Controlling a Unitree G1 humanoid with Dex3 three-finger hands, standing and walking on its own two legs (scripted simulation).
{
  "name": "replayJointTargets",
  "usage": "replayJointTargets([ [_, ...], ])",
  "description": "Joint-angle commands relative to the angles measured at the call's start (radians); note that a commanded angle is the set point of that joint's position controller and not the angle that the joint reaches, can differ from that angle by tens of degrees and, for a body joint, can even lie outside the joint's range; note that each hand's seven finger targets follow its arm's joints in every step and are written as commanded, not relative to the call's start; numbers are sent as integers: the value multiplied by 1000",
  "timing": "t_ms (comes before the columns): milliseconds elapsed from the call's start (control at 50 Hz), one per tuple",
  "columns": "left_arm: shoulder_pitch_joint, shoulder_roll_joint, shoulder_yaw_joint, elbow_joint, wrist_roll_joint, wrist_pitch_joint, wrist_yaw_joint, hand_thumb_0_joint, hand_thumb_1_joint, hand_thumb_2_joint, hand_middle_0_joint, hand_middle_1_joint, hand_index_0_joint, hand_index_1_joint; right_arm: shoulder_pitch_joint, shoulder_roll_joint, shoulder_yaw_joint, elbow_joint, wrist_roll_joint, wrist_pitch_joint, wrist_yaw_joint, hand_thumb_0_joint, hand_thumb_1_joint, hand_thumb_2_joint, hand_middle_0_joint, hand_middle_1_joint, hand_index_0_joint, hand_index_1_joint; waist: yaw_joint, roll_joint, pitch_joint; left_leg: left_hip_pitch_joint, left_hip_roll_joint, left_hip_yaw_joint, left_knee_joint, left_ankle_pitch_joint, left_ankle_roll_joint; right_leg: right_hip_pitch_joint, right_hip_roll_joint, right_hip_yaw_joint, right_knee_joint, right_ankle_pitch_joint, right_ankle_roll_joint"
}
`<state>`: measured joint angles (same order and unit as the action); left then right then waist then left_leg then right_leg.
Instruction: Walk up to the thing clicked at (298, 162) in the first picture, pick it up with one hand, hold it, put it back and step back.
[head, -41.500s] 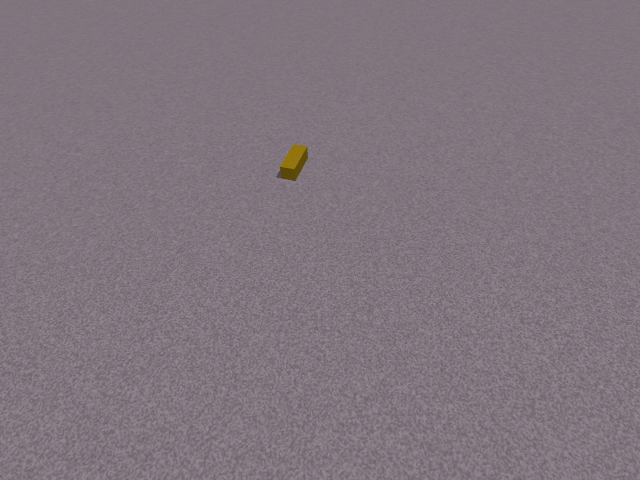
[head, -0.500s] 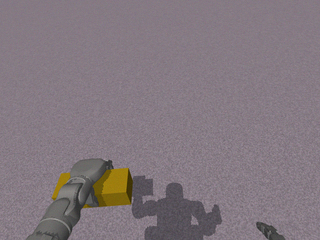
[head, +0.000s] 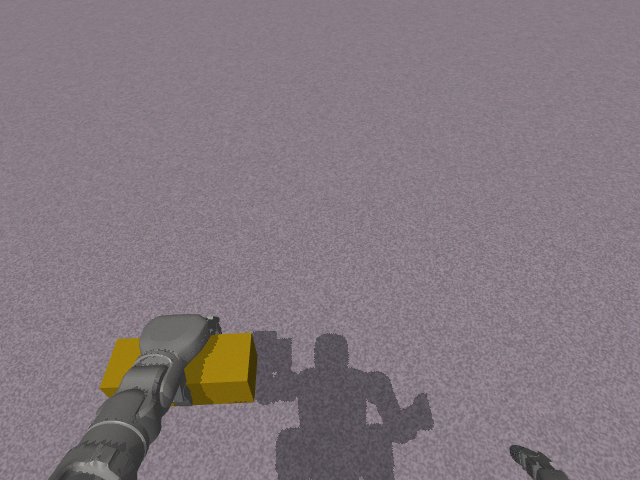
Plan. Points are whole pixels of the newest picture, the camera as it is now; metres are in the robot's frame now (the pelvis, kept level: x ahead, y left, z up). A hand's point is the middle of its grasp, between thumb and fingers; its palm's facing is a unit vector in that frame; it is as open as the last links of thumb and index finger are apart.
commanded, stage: crouch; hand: left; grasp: from above
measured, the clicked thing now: (185, 370) +0.31 +0.23 -0.12
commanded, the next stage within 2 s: lower in 1.70 s
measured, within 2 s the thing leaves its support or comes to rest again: neither
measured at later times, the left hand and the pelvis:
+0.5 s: hand (227, 371) +0.38 +0.22 -0.32, palm faces -0.43 +0.04 -0.90, open 10.5 cm; pelvis -0.06 +0.01 -0.20, yaw -1 degrees
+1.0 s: hand (243, 378) +0.43 +0.22 -0.49, palm faces -0.45 +0.00 -0.89, open 10.5 cm; pelvis -0.06 +0.01 -0.33, yaw -3 degrees
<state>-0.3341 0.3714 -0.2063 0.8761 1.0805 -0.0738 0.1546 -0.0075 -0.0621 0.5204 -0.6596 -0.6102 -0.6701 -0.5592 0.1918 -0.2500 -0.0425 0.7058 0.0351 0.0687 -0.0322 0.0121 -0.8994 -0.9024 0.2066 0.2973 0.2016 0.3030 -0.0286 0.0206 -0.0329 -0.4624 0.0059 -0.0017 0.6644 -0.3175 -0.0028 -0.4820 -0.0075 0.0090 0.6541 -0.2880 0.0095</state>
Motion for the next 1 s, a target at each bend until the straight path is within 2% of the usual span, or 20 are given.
replayJointTargets([
  [0, -488, 185, 88, -65, 48, -17, 138, 0, 665, 875, -1013, -754, -1022, -747, 78, -152, -68, -60, -21, -35, 2, 0, -894, -899, 200, 300, 200, 300, -58, -8, -329, -80, -30, 24, 158, 167, 7, -126, 24, 4, 108, 156, -26],
  [40, -499, 165, 81, 22, 70, -17, 176, 0, 686, 813, -1007, -758, -1035, -731, 95, -155, -74, -65, -27, -41, 9, 0, -896, -900, 200, 300, 200, 300, -65, 8, -365, -176, -29, 25, 246, 132, 5, -213, 24, -2, 194, 123, -30],
  [80, -575, 201, 104, 50, 88, -15, 213, 0, 676, 813, -991, -782, -1026, -749, 106, -165, -81, -62, -36, -48, 12, 0, -897, -901, 200, 300, 200, 300, -63, 50, -435, -242, -23, 21, 329, 118, 6, -318, 29, -7, 280, 95, -36],
  [100, -611, 185, 99, 67, 85, -10, 226, 0, 667, 793, -982, -775, -1020, -738, 117, -164, -80, -57, -42, -52, 14, 0, -898, -901, 200, 300, 200, 300, -78, 66, -478, -266, -20, 15, 367, 130, 5, -361, 32, -11, 325, 97, -39],
  [160, -606, 242, 138, 171, 90, 10, 255, 0, 664, 794, -981, -764, -1018, -729, 137, -170, -81, -51, -48, -57, 9, 0, -897, -901, 200, 300, 200, 300, -66, 38, -528, -427, -26, 13, 465, 80, 16, -423, 35, -19, 422, 59, -39],
  [200, -657, 232, 135, 178, 81, 13, 254, 0, 644, 837, -975, -771, -1003, -745, 139, -170, -82, -49, -59, -69, 8, 0, -897, -901, 200, 300, 200, 300, -88, 65, -568, -515, -24, -1, 529, 36, 15, -520, 34, -23, 498, 23, -44],
  [220, -702, 277, 151, 149, 88, 14, 255, 0, 643, 825, -965, -784, -1000, -751, 148, -177, -88, -49, -61, -72, 4, 0, -898, -901, 200, 300, 200, 300, -81, 81, -609, -535, -23, -5, 556, -1, 15, -551, 34, -26, 527, -9, -46],
  [300, -717, 265, 156, 163, 67, 29, 240, 0, 647, 821, -972, -767, -1004, -736, 168, -188, -94, -55, -65, -81, 1, 0, -897, -900, 200, 300, 200, 300, -102, 88, -716, -611, -15, -25, 653, -19, 13, -656, 29, -40, 647, -32, -51],
  [440, -832, 325, 187, 234, 82, 12, 218, 0, 649, 818, -939, -813, -990, -763, 180, -199, -82, -37, -83, -96, 7, 0, -894, -900, 200, 300, 200, 300, -149, 115, -696, -811, -18, -49, 786, -221, 12, -903, 27, -56, 798, -206, -57],
  [460, -891, 338, 192, 203, 84, 1, 218, 0, 654, 828, -949, -811, -997, -764, 185, -195, -75, -35, -84, -99, 8, 0, -895, -900, 200, 300, 200, 300, -162, 121, -728, -850, -22, -42, 821, -219, 15, -912, 27, -52, 820, -202, -56],
  [500, -850, 358, 208, 298, 102, -6, 220, 0, 650, 828, -944, -800, -992, -753, 195, -204, -66, -25, -93, -108, 17, 0, -893, -899, 200, 300, 200, 300, -170, 97, -698, -909, -24, -53, 872, -225, 19, -986, 22, -59, 869, -212, -53],
  [520, -895, 359, 204, 263, 99, -16, 223, 0, 652, 834, -941, -802, -990, -755, 191, -199, -60, -28, -95, -114, 23, 0, -892, -899, 200, 300, 200, 300, -179, 117, -712, -937, -27, -52, 893, -237, 20, -1001, 21, -61, 888, -222, -53],
  [600, -967, 439, 247, 256, 127, -40, 238, 0, 669, 869, -953, -826, -1000, -780, 208, -212, -53, -18, -106, -128, 42, 0, -893, -900, 200, 300, 200, 300, -179, 176, -809, -966, -31, -49, 974, -224, 17, -1063, 18, -64, 968, -216, -54],
  [640, -974, 426, 241, 284, 137, -45, 246, 0, 701, 875, -983, -825, -1028, -781, 217, -208, -47, -8, -114, -132, 50, 0, -895, -901, 200, 300, 200, 300, -196, 176, -821, -985, -33, -36, 1021, -203, 21, -1076, 21, -68, 990, -195, -52],
  [720, -997, 448, 262, 292, 143, -41, 256, 0, 720, 886, -995, -829, -1039, -785, 238, -213, -42, 4, -124, -135, 73, 0, -896, -901, 200, 300, 200, 300, -196, 221, -886, -974, -31, -33, 1094, -92, 21, -1109, 18, -76, 1060, -115, -53],
  [820, -1037, 436, 253, 324, 144, -45, 245, 0, 736, 841, -1000, -813, -1052, -762, 246, -215, -41, 9, -135, -133, 97, 0, -899, -902, 200, 300, 200, 300, -231, 243, -848, -1032, -28, -34, 1168, -75, 20, -1164, 16, -86, 1122, -92, -51],
  [860, -1069, 467, 260, 297, 148, -50, 244, 0, 727, 858, -1004, -801, -1047, -758, 240, -220, -41, 7, -135, -130, 102, 0, -898, -902, 200, 300, 200, 300, -223, 260, -888, -1038, -28, -29, 1194, -74, 22, -1167, 21, -87, 1147, -86, -53],
  [920, -1080, 451, 247, 327, 153, -55, 240, 0, 696, 857, -1004, -777, -1037, -745, 240, -223, -41, 12, -139, -126, 109, 0, -901, -904, 200, 300, 200, 300, -236, 283, -845, -1042, -25, -34, 1216, -88, 17, -1232, 24, -94, 1174, -109, -54],
  [960, -1116, 482, 261, 330, 155, -60, 248, 0, 683, 852, -980, -784, -1018, -746, 247, -229, -36, 14, -141, -124, 111, 0, -898, -902, 200, 300, 200, 300, -247, 268, -842, -1093, -28, -27, 1239, -106, 22, -1221, 23, -94, 1186, -105, -51],
  [980, -1076, 482, 261, 367, 158, -56, 248, 0, 671, 864, -976, -788, -1011, -755, 245, -223, -32, 7, -143, -124, 116, 0, -899, -903, 200, 300, 200, 300, -245, 259, -817, -1117, -29, -25, 1245, -115, 22, -1213, 24, -94, 1194, -107, -51],
])
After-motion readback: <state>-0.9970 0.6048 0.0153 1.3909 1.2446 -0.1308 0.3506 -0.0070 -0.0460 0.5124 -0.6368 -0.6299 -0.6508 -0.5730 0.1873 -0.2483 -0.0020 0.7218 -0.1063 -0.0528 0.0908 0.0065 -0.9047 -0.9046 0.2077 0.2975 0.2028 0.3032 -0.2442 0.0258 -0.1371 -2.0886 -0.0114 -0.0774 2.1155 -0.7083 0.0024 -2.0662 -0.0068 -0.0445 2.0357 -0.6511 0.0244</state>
